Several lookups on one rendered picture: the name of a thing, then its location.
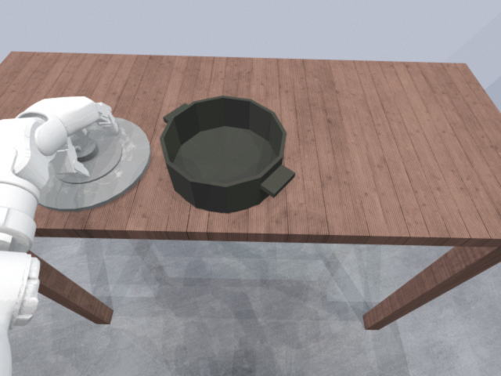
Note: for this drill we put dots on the left robot forearm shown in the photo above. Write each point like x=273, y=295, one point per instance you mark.
x=28, y=143

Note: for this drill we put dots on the table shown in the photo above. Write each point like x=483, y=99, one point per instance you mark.
x=384, y=152

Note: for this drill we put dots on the pot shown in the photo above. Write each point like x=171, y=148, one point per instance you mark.
x=224, y=154

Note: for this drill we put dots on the left robot upper arm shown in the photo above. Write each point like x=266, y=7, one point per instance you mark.
x=19, y=285

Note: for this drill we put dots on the lid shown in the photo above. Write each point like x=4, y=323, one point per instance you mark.
x=120, y=163

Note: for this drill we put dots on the robot left hand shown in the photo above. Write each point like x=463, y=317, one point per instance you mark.
x=76, y=113

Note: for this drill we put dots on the knob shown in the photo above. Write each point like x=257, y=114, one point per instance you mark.
x=89, y=149

